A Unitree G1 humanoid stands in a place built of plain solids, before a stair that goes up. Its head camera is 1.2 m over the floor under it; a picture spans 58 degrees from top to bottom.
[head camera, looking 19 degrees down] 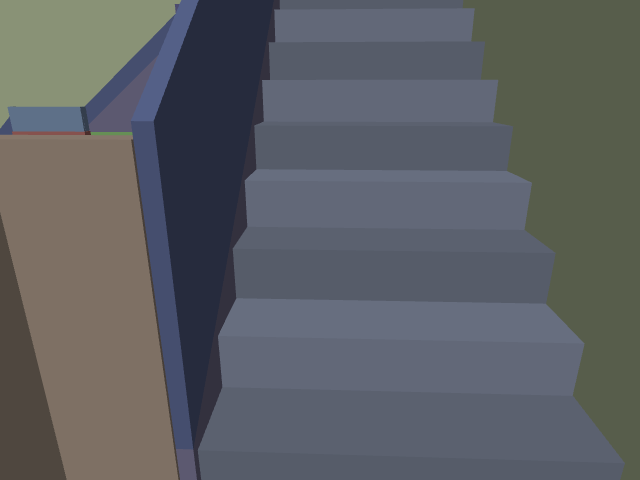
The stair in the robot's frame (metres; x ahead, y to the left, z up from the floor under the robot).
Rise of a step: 0.21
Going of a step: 0.28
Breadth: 1.22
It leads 2 degrees to the right of straight ahead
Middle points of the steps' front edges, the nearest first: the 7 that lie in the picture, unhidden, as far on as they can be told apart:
0.97 -0.25 0.21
1.25 -0.26 0.42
1.54 -0.27 0.63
1.82 -0.28 0.84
2.10 -0.29 1.05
2.38 -0.30 1.25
2.67 -0.32 1.46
